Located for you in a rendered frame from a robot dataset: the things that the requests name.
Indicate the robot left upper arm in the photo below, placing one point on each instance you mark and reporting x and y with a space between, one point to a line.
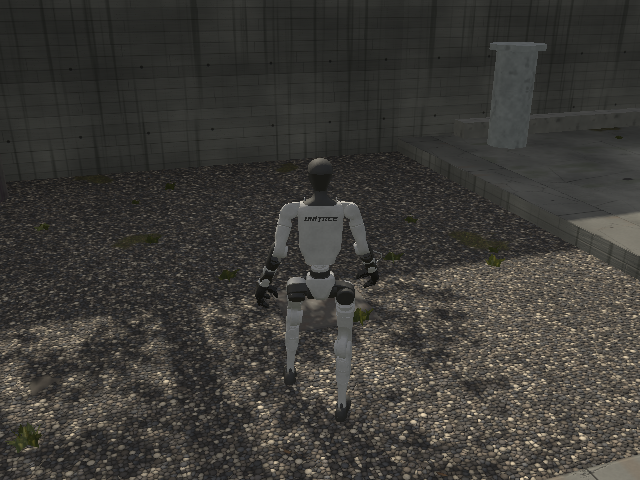
287 212

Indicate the robot right forearm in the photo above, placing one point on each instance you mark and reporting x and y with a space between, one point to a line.
369 260

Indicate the robot left hand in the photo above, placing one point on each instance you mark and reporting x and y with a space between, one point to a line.
260 293

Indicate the robot right upper arm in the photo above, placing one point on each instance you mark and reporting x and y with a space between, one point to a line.
352 212

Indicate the robot right shin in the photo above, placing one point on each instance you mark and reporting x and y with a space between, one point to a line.
343 369

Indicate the robot head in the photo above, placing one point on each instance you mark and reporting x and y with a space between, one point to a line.
320 171

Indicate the robot left forearm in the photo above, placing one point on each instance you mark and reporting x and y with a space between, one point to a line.
269 269

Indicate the robot right hand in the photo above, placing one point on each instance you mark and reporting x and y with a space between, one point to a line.
364 273

